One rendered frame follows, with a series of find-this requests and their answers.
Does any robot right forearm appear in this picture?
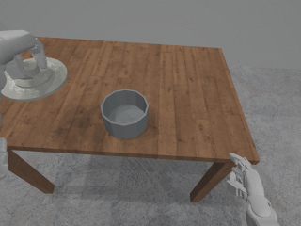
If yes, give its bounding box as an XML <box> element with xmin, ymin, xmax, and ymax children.
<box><xmin>246</xmin><ymin>195</ymin><xmax>280</xmax><ymax>226</ymax></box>

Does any robot right hand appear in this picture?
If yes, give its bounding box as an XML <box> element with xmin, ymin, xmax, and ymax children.
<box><xmin>227</xmin><ymin>153</ymin><xmax>265</xmax><ymax>201</ymax></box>

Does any robot left hand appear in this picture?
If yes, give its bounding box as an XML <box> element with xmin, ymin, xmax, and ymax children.
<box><xmin>0</xmin><ymin>30</ymin><xmax>47</xmax><ymax>80</ymax></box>

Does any lid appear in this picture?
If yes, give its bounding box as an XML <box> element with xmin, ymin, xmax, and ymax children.
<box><xmin>1</xmin><ymin>57</ymin><xmax>68</xmax><ymax>102</ymax></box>

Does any table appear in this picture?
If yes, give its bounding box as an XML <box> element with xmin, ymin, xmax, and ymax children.
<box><xmin>0</xmin><ymin>36</ymin><xmax>261</xmax><ymax>202</ymax></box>

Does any robot left forearm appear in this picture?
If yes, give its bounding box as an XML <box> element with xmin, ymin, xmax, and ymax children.
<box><xmin>0</xmin><ymin>37</ymin><xmax>14</xmax><ymax>128</ymax></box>

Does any pot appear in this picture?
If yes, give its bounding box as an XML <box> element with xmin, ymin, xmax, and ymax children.
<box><xmin>101</xmin><ymin>89</ymin><xmax>149</xmax><ymax>139</ymax></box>

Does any knob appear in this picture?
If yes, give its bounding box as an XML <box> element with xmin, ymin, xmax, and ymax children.
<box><xmin>22</xmin><ymin>60</ymin><xmax>40</xmax><ymax>76</ymax></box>

